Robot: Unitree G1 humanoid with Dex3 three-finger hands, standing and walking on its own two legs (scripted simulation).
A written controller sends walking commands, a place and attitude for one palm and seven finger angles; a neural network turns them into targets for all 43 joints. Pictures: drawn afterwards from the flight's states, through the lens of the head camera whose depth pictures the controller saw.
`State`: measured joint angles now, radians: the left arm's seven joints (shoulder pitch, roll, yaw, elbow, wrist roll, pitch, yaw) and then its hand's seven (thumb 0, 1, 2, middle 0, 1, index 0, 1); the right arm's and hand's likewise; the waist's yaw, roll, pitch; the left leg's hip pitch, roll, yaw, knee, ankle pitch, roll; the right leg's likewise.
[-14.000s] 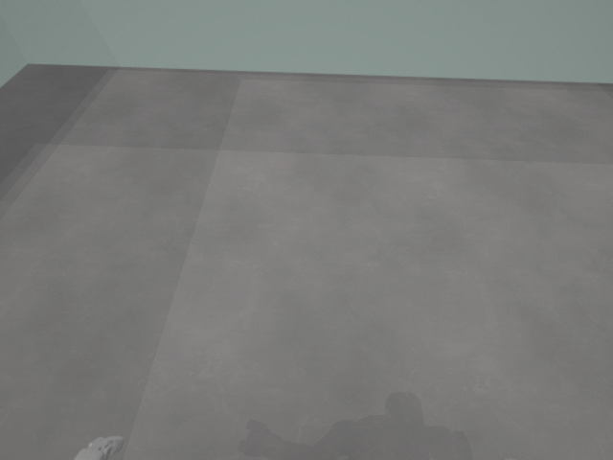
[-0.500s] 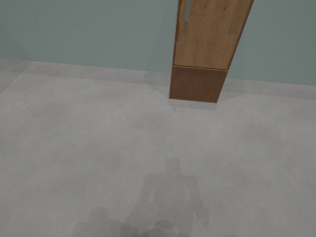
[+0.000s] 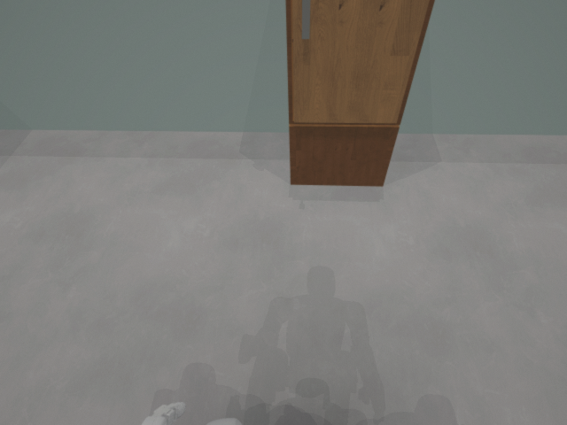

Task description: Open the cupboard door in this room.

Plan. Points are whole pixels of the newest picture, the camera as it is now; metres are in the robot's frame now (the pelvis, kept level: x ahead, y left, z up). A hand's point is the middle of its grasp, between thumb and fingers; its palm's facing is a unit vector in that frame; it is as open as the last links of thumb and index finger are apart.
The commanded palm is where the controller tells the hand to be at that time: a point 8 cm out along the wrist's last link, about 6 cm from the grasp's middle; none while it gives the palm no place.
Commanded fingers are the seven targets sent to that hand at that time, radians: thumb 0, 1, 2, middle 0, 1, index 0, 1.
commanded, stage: stand and wait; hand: left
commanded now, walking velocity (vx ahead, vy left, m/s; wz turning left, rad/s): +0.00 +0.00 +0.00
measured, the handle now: (306, 12) +1.21 -0.03 +0.05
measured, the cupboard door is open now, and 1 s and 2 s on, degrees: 0 0 0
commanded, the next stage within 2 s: look at it before walking up in 0.76 s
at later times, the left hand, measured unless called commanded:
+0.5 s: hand out of the picture +0.01 +0.19 -0.16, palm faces +0.02 -0.98 -0.18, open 7.3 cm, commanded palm none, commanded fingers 0.00 0.90 0.90 -0.20 -0.30 -0.20 -0.30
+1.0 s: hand out of the picture +0.06 +0.18 -0.16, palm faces +0.01 -0.98 -0.19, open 7.3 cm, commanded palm none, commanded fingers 0.00 0.90 0.90 -0.20 -0.30 -0.20 -0.30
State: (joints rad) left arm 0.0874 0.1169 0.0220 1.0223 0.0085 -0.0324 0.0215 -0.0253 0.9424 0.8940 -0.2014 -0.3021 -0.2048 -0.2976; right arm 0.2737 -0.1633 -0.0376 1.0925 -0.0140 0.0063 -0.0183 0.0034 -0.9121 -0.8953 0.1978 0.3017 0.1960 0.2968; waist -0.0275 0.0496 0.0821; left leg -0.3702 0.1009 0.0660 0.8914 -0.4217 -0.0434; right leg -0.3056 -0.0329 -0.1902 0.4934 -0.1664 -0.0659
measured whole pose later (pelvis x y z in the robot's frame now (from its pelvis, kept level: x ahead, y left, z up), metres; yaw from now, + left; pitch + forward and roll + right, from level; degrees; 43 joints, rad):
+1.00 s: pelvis +0.07 +0.02 +0.01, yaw -1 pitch -1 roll +0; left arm 0.28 0.13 -0.01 1.15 0.01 -0.02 0.04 0.01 0.92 0.89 -0.20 -0.30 -0.20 -0.30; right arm 0.32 -0.10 0.00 1.18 -0.01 -0.02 -0.03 0.00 -0.91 -0.90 0.20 0.30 0.20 0.30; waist 0.00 0.01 0.03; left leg -0.08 0.04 0.12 0.36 -0.26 0.00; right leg -0.16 -0.05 -0.16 0.40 -0.22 -0.01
